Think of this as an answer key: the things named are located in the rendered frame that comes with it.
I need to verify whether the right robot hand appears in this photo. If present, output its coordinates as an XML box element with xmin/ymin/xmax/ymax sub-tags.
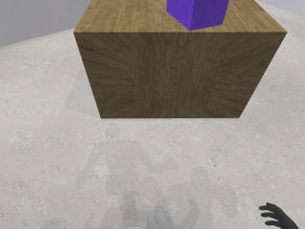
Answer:
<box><xmin>258</xmin><ymin>202</ymin><xmax>299</xmax><ymax>229</ymax></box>

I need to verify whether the pedestal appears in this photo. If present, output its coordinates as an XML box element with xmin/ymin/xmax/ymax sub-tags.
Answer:
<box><xmin>73</xmin><ymin>0</ymin><xmax>287</xmax><ymax>119</ymax></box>

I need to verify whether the carton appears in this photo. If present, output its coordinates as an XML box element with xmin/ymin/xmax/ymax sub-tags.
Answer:
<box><xmin>166</xmin><ymin>0</ymin><xmax>230</xmax><ymax>31</ymax></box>

